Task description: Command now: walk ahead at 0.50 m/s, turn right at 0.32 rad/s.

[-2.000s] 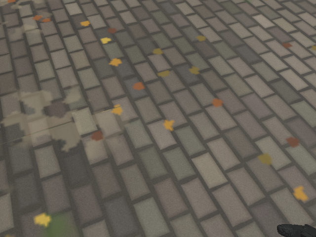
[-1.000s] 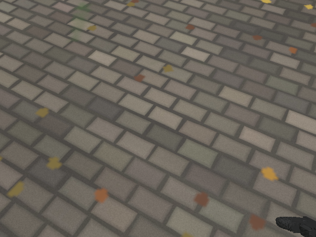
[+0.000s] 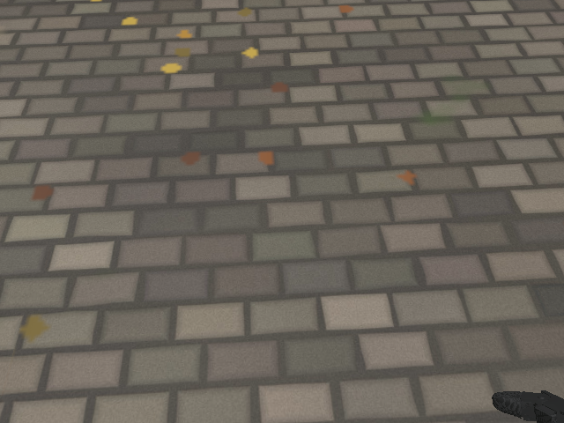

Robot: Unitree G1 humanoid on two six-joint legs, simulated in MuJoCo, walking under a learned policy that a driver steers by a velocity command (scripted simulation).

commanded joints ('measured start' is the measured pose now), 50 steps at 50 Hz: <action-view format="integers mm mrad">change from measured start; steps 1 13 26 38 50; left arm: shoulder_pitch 25 -291 -3 -49 0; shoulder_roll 129 7 156 158 151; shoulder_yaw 12 -29 27 37 21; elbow -76 -139 -70 -46 -58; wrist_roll -17 18 6 5 -13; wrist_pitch -28 -49 -42 -37 -19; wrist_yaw -1 -30 -42 -2 2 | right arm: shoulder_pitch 295 254 256 -47 237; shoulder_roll -162 -168 -171 -76 -134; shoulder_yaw -61 -46 -23 -2 -49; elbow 20 75 33 -61 -24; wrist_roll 24 29 41 5 16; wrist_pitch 5 23 -7 12 19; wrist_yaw -1 -20 -21 -16 -20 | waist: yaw -148 -126 41 -9 -139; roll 179 94 -155 -44 152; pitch -161 19 -192 14 -120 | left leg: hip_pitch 683 311 -375 -48 636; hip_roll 410 224 75 66 410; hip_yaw -719 -118 -73 -46 -575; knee -279 -407 718 53 -263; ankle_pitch -464 139 -335 204 -365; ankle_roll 237 181 -7 -85 164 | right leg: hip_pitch -627 -425 460 -112 -631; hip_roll -52 -166 -394 -195 -102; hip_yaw -4 -181 412 59 -42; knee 506 -122 -505 -600 468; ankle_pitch -7 480 177 443 31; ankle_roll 21 51 -269 -186 22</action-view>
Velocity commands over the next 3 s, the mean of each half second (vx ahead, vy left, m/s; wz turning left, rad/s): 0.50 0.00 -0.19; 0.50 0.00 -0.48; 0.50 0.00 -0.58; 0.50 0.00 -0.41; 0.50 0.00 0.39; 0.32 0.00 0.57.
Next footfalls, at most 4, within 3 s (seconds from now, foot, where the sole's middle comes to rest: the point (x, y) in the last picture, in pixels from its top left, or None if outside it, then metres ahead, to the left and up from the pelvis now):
0.46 right None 0.39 -0.15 -0.76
0.92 left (306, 339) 0.69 0.02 -0.76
1.44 right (448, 304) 0.81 -0.35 -0.76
1.94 left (453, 207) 1.15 -0.41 -0.76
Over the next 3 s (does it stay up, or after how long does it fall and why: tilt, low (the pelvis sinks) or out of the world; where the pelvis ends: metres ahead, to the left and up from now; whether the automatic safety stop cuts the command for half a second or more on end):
stays up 1.37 -0.67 0.00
